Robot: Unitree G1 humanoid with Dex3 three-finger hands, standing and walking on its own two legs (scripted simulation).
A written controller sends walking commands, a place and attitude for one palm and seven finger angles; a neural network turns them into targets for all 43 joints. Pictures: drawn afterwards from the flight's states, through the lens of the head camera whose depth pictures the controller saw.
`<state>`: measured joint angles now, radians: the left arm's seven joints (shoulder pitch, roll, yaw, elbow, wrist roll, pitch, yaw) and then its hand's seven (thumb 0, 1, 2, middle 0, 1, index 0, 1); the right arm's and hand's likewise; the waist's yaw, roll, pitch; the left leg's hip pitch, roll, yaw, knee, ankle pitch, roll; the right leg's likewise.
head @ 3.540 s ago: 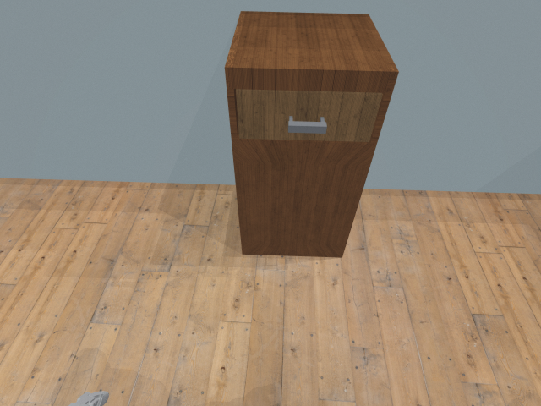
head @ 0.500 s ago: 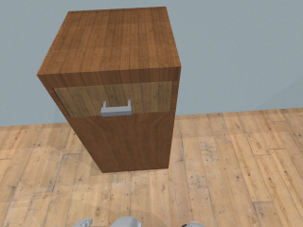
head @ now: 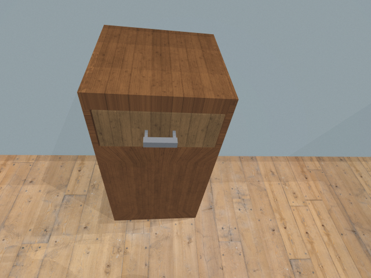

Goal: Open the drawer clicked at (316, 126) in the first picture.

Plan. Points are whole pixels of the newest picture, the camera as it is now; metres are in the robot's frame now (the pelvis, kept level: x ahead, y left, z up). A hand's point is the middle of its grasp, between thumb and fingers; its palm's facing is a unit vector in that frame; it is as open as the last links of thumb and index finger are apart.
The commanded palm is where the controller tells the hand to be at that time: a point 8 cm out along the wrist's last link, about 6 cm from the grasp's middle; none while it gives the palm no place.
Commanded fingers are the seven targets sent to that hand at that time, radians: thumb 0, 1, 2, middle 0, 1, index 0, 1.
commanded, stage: come to a stop and stand still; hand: left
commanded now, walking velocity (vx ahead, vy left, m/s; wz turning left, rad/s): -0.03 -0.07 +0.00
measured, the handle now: (160, 137) +0.54 +0.10 -0.06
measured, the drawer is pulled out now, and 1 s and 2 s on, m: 0.00 0.00 0.00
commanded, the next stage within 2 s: look again from close up in 0.16 s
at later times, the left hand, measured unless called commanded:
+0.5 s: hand out of the picture +0.03 +0.11 -0.19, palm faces +0.06 -0.97 -0.22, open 7.2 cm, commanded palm none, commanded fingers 0.00 0.90 0.90 -0.20 -0.30 -0.20 -0.30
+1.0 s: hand out of the picture -0.07 +0.12 -0.19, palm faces +0.07 -0.98 -0.17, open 7.4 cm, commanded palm none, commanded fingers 0.00 0.90 0.90 -0.20 -0.30 -0.20 -0.30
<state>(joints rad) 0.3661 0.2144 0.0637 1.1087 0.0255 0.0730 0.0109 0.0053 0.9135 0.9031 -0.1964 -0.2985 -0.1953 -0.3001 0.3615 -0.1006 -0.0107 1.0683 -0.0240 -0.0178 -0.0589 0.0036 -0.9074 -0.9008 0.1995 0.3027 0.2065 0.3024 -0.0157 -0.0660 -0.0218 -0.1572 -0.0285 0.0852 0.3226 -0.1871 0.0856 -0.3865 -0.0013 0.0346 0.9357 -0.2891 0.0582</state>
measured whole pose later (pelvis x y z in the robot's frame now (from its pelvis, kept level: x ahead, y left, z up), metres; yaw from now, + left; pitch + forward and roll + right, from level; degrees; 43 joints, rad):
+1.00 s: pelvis -0.03 -0.04 -0.01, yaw +2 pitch -3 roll -1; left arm 0.39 0.15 -0.02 1.08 0.02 0.00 0.04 0.00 0.91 0.90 -0.20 -0.30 -0.20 -0.30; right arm 0.27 -0.17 0.01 1.08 -0.02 0.01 -0.02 0.00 -0.92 -0.90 0.20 0.30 0.20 0.30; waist 0.01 -0.01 0.00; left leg -0.21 0.00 0.03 0.47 -0.22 0.02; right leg -0.16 -0.01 -0.07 0.43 -0.22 0.00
